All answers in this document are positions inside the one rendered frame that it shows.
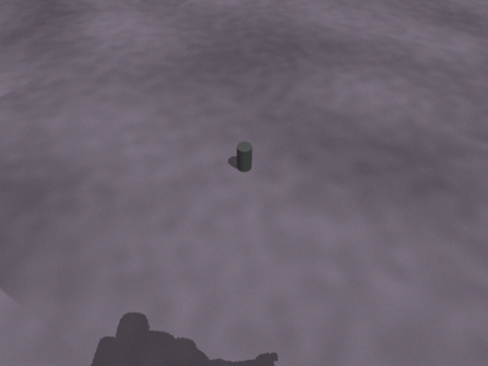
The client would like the can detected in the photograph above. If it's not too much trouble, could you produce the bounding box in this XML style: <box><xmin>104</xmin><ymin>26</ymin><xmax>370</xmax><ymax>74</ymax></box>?
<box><xmin>237</xmin><ymin>142</ymin><xmax>252</xmax><ymax>172</ymax></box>

